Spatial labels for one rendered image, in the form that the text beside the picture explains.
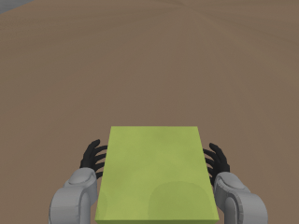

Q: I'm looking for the robot left hand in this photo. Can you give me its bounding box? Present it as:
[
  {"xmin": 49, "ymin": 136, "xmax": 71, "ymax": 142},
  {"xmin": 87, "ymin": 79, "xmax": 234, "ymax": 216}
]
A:
[{"xmin": 79, "ymin": 139, "xmax": 108, "ymax": 179}]

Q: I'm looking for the right robot forearm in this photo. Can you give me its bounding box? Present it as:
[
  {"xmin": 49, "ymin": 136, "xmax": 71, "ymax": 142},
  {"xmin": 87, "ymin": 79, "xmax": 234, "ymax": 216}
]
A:
[{"xmin": 213, "ymin": 172, "xmax": 268, "ymax": 224}]

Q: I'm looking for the robot right hand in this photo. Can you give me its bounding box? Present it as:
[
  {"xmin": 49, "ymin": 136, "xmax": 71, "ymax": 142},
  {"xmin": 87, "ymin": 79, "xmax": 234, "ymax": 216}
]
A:
[{"xmin": 203, "ymin": 143, "xmax": 230, "ymax": 188}]

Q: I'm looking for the carton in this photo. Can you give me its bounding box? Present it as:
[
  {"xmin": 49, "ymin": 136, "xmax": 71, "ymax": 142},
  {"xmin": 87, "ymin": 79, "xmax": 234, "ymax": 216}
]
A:
[{"xmin": 94, "ymin": 126, "xmax": 220, "ymax": 224}]

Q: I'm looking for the left robot forearm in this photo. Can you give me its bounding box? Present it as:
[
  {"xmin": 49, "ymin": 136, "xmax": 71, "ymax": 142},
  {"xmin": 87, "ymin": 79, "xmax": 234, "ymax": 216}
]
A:
[{"xmin": 48, "ymin": 167, "xmax": 98, "ymax": 224}]

